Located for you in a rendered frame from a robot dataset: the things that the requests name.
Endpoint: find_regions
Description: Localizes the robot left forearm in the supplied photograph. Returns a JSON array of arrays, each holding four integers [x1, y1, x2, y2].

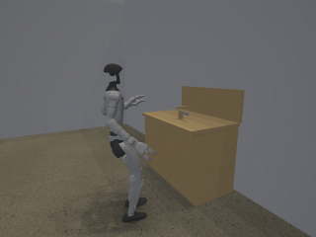
[[123, 102, 130, 110]]

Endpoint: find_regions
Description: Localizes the counter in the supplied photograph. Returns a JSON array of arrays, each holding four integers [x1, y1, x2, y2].
[[142, 86, 245, 207]]

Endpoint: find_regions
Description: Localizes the humanoid robot head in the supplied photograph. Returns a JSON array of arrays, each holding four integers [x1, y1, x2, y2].
[[104, 63, 122, 92]]

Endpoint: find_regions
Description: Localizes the robot left hand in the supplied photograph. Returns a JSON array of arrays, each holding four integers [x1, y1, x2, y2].
[[127, 95, 145, 107]]

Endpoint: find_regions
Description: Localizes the right robot upper arm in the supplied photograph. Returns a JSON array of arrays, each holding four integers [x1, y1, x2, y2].
[[106, 91, 120, 127]]

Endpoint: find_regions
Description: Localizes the robot right foot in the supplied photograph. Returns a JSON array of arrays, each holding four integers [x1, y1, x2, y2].
[[122, 211, 147, 223]]

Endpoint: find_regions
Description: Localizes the robot right hand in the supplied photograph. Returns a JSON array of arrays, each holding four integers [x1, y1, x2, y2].
[[134, 141, 157, 162]]

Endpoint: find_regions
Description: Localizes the left robot upper arm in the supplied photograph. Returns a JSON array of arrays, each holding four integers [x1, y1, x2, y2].
[[101, 101, 107, 116]]

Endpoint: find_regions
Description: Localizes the robot right forearm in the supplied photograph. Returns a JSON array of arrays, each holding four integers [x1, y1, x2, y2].
[[108, 119, 138, 147]]

